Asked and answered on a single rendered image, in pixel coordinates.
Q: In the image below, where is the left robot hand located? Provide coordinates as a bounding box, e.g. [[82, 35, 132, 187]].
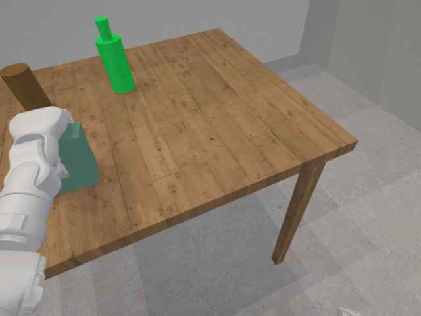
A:
[[9, 106, 74, 179]]

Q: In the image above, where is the sponge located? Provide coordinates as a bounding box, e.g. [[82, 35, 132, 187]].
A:
[[13, 122, 99, 194]]

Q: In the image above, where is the left robot forearm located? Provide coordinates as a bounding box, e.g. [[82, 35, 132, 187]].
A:
[[0, 130, 61, 252]]

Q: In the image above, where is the table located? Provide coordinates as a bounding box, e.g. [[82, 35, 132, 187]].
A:
[[0, 28, 358, 280]]

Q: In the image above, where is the left robot upper arm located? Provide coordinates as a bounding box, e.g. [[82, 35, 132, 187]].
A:
[[0, 250, 47, 316]]

